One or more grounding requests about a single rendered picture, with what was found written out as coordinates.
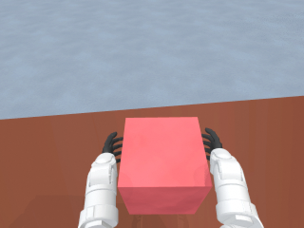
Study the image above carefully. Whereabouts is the robot right forearm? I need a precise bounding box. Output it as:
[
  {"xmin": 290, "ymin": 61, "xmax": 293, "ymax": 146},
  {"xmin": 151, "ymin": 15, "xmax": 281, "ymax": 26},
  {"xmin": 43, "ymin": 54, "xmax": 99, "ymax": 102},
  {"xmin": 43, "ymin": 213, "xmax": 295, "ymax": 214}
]
[{"xmin": 210, "ymin": 148, "xmax": 264, "ymax": 228}]

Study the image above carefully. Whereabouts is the robot left hand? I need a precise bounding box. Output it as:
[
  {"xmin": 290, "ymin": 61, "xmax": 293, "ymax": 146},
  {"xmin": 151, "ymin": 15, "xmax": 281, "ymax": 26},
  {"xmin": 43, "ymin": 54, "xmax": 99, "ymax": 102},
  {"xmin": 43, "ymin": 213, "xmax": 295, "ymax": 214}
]
[{"xmin": 102, "ymin": 131, "xmax": 124, "ymax": 163}]

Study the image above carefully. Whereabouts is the carton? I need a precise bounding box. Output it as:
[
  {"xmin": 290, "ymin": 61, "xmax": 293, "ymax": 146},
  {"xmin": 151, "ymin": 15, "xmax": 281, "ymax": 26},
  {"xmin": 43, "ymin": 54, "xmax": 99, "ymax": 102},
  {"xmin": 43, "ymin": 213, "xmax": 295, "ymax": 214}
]
[{"xmin": 117, "ymin": 117, "xmax": 213, "ymax": 215}]

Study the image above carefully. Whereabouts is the robot right hand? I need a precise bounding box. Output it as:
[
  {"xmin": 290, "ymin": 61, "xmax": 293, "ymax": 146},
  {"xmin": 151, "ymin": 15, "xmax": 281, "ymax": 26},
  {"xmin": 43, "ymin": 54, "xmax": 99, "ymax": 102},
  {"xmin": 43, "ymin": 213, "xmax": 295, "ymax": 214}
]
[{"xmin": 201, "ymin": 127, "xmax": 222, "ymax": 161}]

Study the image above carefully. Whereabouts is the robot left forearm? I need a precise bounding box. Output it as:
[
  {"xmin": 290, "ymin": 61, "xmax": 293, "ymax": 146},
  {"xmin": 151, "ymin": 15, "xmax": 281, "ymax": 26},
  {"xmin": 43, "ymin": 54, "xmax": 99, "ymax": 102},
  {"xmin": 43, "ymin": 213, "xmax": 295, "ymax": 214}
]
[{"xmin": 78, "ymin": 152, "xmax": 119, "ymax": 228}]

